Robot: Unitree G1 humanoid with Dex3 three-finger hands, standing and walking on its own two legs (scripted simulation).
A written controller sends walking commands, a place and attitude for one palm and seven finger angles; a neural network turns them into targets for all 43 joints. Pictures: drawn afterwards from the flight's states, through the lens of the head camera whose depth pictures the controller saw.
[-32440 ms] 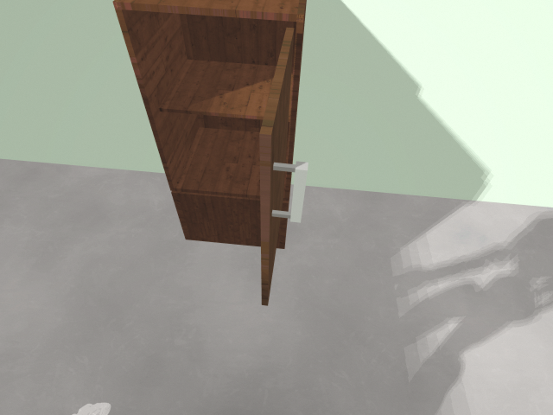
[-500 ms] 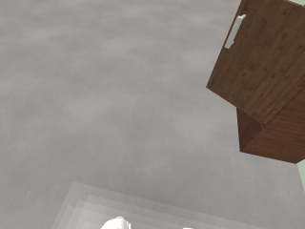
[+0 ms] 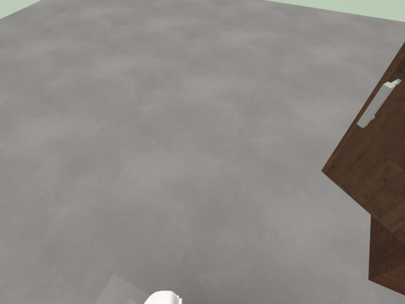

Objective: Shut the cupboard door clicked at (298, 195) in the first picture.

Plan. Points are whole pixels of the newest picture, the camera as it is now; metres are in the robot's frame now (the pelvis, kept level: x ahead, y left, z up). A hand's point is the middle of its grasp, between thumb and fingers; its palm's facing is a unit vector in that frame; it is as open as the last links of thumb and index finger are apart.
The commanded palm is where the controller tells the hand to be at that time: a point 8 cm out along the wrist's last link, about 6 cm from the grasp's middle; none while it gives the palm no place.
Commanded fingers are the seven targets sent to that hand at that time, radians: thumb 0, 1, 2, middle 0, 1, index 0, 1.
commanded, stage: turn to face it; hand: left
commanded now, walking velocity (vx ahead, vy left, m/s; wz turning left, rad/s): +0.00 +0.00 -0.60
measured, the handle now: (378, 103) +0.65 -0.49 -0.01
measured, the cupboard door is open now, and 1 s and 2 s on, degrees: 57 57 57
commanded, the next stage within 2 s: take the last steps up to it in 1.60 s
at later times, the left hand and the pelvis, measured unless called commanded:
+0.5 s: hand (134, 275) +0.21 +0.18 -0.18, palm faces -0.14 -0.96 -0.25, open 7.4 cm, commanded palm none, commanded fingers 0.00 0.90 0.90 -0.20 -0.30 -0.20 -0.30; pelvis +0.10 +0.00 -0.02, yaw -13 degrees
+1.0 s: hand (167, 209) +0.37 +0.12 -0.15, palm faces -0.53 -0.82 -0.23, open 7.4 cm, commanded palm none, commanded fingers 0.00 0.90 0.90 -0.20 -0.30 -0.20 -0.30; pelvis +0.15 +0.01 +0.00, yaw -32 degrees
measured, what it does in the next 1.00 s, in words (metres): walks ahead, turning right: left foot, then right foot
